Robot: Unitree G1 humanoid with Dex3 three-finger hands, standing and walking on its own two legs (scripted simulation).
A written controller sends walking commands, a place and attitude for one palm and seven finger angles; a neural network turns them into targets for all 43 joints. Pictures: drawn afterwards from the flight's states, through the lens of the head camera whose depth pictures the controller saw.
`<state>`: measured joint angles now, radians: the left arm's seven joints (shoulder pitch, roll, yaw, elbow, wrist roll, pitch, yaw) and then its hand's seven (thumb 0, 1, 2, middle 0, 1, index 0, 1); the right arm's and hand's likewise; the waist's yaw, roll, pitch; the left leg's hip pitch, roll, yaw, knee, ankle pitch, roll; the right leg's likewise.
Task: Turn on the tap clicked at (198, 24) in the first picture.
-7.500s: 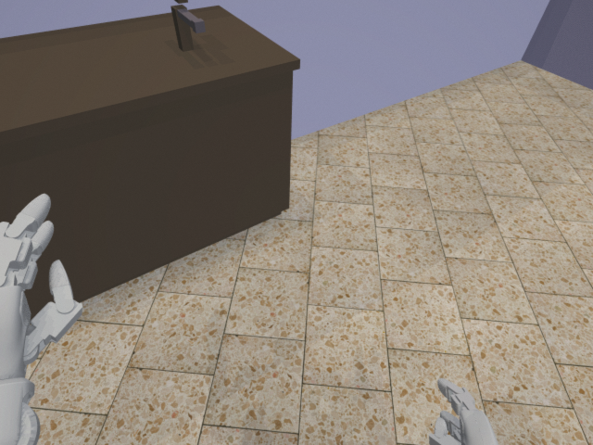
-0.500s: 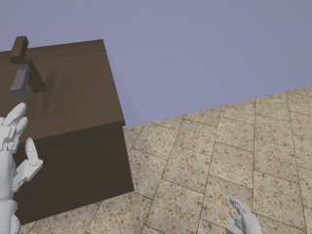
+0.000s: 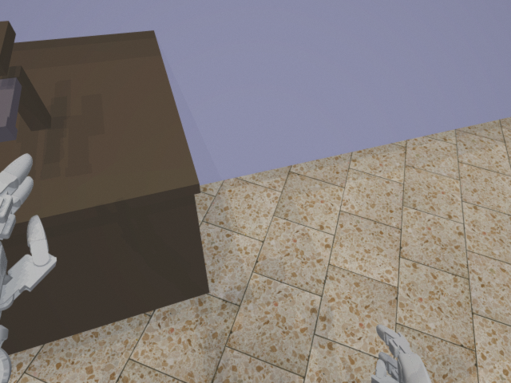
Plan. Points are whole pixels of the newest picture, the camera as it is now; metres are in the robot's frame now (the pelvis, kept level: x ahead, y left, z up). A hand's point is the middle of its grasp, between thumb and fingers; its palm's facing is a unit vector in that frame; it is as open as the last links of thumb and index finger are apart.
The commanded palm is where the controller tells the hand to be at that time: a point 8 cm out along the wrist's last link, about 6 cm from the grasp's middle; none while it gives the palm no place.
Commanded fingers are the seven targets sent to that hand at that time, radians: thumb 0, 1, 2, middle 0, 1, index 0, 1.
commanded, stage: shuffle to correct the standing spot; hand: left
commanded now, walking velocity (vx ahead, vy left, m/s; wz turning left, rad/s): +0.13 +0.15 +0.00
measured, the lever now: (1, 129) +0.44 +0.43 +0.12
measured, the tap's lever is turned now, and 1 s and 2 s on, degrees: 0 0 0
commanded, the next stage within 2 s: come to a stop and stand still in 0.68 s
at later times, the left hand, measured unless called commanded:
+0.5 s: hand (4, 219) +0.26 +0.30 +0.17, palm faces +0.43 -0.83 -0.35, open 7.5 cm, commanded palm +0.18 +0.34 +0.18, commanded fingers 0.00 0.90 0.90 -0.20 -0.30 -0.20 -0.30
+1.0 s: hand (12, 161) +0.35 +0.34 +0.15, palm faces +0.34 -0.82 -0.46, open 7.4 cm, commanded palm +0.30 +0.38 +0.18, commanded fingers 0.00 0.90 0.90 -0.20 -0.30 -0.20 -0.30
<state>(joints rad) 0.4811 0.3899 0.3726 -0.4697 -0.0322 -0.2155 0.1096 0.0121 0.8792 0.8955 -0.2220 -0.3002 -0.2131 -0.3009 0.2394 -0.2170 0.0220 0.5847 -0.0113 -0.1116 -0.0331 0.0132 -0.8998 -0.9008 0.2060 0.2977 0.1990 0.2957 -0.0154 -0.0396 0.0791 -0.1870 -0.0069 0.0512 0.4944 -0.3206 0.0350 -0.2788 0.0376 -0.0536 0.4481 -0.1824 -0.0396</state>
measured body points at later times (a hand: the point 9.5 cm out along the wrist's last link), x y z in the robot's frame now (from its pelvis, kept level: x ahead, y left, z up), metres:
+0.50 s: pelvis +0.04 +0.05 -0.02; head +0.06 +0.07 +0.43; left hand +0.23 +0.34 +0.18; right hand +0.22 -0.17 -0.09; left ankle -0.02 +0.11 -0.70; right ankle +0.03 -0.09 -0.74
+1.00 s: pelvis +0.13 +0.10 +0.00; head +0.15 +0.10 +0.44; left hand +0.32 +0.38 +0.18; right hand +0.27 -0.14 -0.10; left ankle +0.13 +0.23 -0.71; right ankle +0.09 +0.02 -0.74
